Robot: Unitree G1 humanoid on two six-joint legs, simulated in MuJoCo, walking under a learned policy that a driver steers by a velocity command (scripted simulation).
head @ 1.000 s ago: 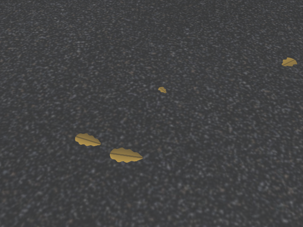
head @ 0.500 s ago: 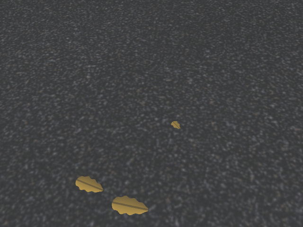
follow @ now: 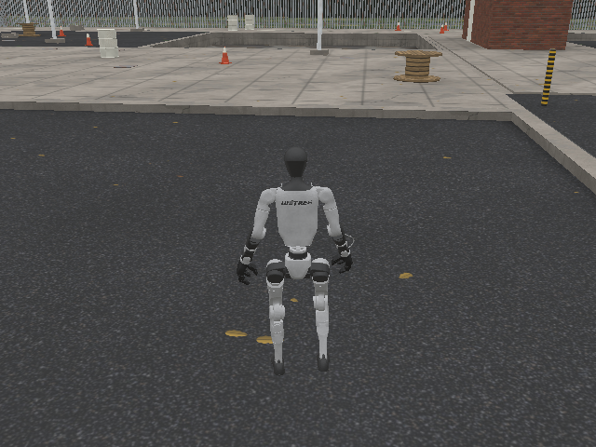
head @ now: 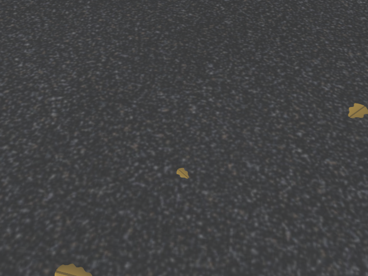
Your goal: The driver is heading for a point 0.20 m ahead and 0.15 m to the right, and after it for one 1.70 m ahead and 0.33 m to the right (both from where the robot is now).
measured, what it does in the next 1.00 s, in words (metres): steps on the spot, turning right: right foot, then left foot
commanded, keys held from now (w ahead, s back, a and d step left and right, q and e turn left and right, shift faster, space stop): e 0.40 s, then no key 0.60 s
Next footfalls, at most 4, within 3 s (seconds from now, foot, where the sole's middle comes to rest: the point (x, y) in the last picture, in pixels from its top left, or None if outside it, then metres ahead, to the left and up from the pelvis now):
0.20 right None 0.06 -0.15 -0.77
0.66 left None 0.13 0.08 -0.77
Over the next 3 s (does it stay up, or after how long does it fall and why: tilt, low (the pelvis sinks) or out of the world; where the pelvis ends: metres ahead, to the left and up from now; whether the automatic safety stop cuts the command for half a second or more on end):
stays up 0.07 0.00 0.00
